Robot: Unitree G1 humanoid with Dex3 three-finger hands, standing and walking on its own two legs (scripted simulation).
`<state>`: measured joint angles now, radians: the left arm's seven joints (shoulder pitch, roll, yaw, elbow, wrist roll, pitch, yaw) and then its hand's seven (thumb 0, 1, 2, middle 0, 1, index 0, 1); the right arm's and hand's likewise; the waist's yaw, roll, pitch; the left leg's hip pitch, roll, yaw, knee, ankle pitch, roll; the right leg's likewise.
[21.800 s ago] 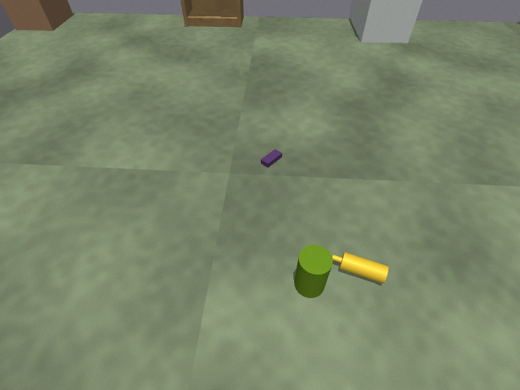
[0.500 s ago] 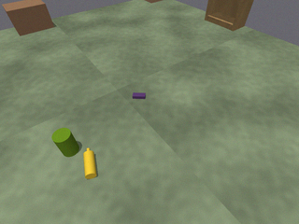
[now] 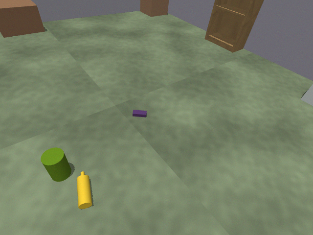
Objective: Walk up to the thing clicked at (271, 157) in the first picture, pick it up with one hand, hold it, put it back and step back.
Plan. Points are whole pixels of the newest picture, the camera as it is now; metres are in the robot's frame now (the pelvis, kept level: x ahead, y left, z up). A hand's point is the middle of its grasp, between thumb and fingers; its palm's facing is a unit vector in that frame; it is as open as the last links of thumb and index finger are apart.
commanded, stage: walk up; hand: left
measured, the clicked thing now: (139, 113) +1.33 +0.09 -0.75
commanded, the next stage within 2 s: none
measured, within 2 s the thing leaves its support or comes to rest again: neither
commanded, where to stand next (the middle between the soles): +0.94 -0.13 m, yaw -1 degrees
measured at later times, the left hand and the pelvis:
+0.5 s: hand (99, 172) +0.36 +0.20 -0.13, palm faces -0.09 -0.92 -0.37, open 7.4 cm; pelvis +0.23 -0.06 -0.01, yaw -4 degrees
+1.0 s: hand (106, 138) +0.54 +0.21 -0.16, palm faces -0.11 -0.94 -0.33, open 7.4 cm; pelvis +0.47 -0.06 +0.00, yaw -3 degrees
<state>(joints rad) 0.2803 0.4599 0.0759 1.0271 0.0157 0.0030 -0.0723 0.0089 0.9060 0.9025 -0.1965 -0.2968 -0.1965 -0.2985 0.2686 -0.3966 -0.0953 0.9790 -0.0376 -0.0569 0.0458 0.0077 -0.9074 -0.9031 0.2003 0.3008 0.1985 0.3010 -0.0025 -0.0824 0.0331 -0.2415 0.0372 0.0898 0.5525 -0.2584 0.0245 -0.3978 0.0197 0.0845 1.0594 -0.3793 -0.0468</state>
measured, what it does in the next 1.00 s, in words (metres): walks ahead: right foot, then left foot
